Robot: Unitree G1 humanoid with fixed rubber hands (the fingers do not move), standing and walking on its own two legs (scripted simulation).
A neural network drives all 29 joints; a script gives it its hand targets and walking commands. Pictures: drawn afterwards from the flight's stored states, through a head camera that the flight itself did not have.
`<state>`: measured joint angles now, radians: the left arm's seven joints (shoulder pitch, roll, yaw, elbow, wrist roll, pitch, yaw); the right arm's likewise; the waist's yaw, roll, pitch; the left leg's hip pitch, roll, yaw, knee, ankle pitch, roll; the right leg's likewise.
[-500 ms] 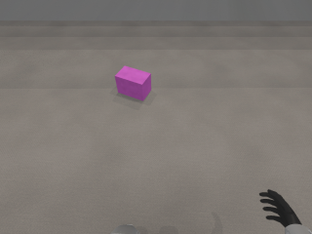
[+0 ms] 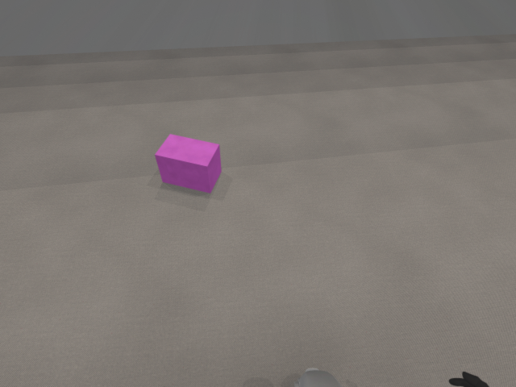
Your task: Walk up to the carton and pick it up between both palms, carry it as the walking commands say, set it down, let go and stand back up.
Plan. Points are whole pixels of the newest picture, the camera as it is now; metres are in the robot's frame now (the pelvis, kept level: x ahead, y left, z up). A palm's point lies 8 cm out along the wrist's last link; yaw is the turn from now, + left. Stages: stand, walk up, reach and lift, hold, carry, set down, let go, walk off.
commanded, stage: walk up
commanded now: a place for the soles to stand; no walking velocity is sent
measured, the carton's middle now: (190, 163) +1.22 +0.36 -0.68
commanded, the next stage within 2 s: none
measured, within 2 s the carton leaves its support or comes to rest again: neither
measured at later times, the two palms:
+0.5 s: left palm (48, 300) +0.26 +0.39 -0.10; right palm (418, 314) +0.26 -0.28 -0.08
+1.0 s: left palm (59, 228) +0.40 +0.42 -0.07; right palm (386, 266) +0.36 -0.26 -0.10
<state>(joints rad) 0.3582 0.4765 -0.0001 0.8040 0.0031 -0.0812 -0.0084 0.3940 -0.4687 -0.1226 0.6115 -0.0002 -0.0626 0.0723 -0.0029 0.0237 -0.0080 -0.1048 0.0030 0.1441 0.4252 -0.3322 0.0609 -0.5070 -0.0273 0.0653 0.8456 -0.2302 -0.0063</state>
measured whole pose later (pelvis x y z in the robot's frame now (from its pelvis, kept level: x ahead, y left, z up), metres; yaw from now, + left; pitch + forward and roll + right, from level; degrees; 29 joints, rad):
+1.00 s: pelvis +0.30 +0.08 -0.02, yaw -9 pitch -1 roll -1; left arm 0.35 0.49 0.00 0.84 0.00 -0.13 0.07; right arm 0.28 -0.47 -0.12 0.61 0.00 0.02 0.09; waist -0.01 0.10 0.03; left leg -0.45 0.05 -0.04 1.06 -0.46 0.03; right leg -0.37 -0.03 -0.06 0.65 -0.27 -0.01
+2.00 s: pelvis +0.48 +0.26 -0.03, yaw -12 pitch -1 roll -2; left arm 0.35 0.50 0.00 0.84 0.00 -0.09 0.09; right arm 0.32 -0.47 -0.13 0.61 0.00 0.04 0.08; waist -0.01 0.07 0.04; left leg -0.42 0.04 0.00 0.80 -0.36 0.01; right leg -0.49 -0.10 -0.02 1.10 -0.43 -0.04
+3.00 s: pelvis +0.64 +0.39 -0.04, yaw -13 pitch +1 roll -2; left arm 0.37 0.51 0.00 0.80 0.00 -0.12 0.11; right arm 0.25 -0.48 -0.13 0.61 0.00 0.05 0.09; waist -0.01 0.11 0.04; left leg -0.54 0.05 -0.06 0.96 -0.45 0.04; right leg -0.41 -0.13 -0.04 0.75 -0.35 0.00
